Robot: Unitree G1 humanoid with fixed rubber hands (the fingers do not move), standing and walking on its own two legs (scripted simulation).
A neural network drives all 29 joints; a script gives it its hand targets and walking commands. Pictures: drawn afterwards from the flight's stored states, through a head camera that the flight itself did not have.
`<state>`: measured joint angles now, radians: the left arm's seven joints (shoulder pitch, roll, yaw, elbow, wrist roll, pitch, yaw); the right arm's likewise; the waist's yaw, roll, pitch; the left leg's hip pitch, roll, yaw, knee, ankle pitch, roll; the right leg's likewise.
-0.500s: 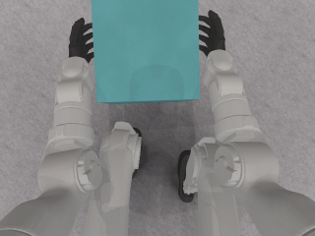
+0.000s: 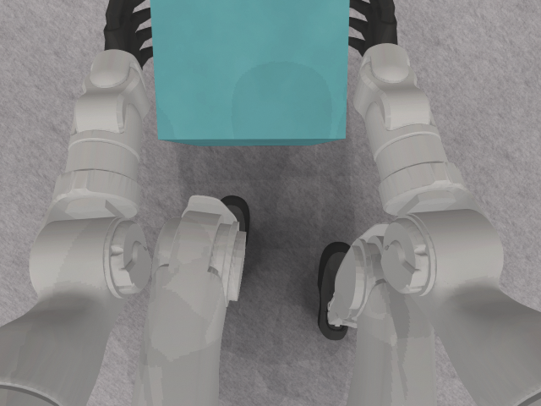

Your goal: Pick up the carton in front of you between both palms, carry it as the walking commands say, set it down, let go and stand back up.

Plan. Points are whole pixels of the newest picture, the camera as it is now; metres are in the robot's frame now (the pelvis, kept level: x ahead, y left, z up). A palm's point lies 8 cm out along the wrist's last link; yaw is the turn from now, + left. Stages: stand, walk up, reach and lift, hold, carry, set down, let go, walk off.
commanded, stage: set down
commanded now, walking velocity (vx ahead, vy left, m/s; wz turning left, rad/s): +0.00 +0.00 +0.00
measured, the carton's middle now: (253, 73) +0.49 +0.12 -0.23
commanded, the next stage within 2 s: none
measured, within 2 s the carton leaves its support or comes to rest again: rests again in 0.42 s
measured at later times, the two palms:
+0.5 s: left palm (129, 60) +0.46 +0.27 -0.17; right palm (371, 55) +0.53 -0.03 -0.17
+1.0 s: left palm (126, 75) +0.45 +0.29 -0.19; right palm (385, 64) +0.53 -0.05 -0.19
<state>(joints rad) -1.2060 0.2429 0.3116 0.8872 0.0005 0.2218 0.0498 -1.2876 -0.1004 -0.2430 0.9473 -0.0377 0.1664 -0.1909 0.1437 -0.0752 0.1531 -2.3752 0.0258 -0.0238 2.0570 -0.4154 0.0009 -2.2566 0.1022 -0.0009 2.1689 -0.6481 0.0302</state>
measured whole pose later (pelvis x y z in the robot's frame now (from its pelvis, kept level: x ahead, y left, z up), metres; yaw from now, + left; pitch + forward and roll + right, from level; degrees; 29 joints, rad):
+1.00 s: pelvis -0.01 +0.00 -0.01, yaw +0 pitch +36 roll +0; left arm -1.34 0.36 0.34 1.24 -0.09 -0.01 0.03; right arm -1.42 -0.23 -0.09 1.13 0.02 0.07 -0.12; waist 0.14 -0.02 0.35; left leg -2.33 0.04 -0.01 2.09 -0.39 0.00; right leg -2.23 0.13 0.02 2.22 -0.62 0.04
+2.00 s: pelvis +0.03 +0.01 +0.17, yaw +2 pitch +46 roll -2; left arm -0.90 0.28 0.36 0.74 -0.08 0.14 -0.03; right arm -1.02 -0.19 -0.16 0.75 0.00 0.20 -0.10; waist 0.12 -0.04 -0.09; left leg -1.92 0.00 -0.02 1.50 -0.37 0.00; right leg -1.81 0.06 0.02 1.58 -0.56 0.03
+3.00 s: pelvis +0.13 +0.01 +0.39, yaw +4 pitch +6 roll +1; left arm 0.22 0.21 0.03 0.41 -0.02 0.01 -0.07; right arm 0.13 -0.17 -0.08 0.50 -0.04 0.00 0.02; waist 0.04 0.00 0.04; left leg -0.38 -0.03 -0.01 0.47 -0.19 0.00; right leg -0.29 0.01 0.06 0.50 -0.32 0.00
